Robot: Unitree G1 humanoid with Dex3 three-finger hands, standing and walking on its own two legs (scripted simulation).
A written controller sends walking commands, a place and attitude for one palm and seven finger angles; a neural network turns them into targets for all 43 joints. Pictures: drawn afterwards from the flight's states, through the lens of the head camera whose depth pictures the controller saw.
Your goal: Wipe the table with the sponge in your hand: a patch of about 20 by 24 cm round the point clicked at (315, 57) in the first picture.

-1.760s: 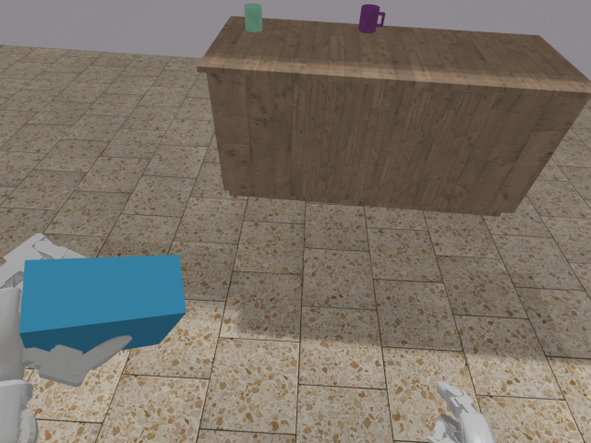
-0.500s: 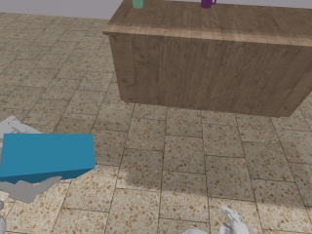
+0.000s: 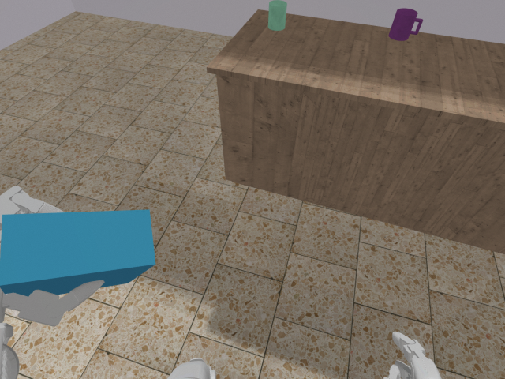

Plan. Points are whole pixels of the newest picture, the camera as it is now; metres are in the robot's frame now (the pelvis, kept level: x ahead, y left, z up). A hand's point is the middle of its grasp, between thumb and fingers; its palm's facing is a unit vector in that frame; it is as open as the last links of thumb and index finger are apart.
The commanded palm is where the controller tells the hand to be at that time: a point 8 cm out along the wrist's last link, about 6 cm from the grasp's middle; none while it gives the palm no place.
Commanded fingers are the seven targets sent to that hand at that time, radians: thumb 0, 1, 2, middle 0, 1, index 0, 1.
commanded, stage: walk to a spot facing it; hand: left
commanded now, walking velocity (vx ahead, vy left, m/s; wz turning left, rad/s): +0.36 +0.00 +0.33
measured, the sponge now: (100, 254) +0.22 +0.20 +0.15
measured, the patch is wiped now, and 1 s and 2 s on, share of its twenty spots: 0.00 0.00 0.00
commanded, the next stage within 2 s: none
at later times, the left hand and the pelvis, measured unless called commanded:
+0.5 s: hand (111, 181) +0.33 +0.23 +0.16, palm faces +0.58 -0.70 -0.42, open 10.0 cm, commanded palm +0.26 +0.26 +0.18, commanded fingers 0.00 0.10 1.30 -1.20 -1.60 -1.20 -1.60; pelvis +0.15 -0.05 -0.02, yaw +10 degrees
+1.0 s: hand (103, 129) +0.40 +0.26 +0.19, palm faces +0.65 -0.61 -0.45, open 10.0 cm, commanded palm +0.33 +0.28 +0.18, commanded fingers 0.00 0.10 1.30 -1.20 -1.60 -1.20 -1.60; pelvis +0.29 -0.04 -0.01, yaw +23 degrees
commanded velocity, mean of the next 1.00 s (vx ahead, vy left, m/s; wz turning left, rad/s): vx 0.27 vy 0.00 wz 0.49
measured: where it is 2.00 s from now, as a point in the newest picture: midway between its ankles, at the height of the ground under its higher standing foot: (292, 351)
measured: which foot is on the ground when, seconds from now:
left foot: up 0.00-0.08, down 0.10-0.42, up 0.44-0.74, down 0.76-1.00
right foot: down 0.00-0.08, up 0.10-0.40, down 0.42-0.76, up 0.78-1.00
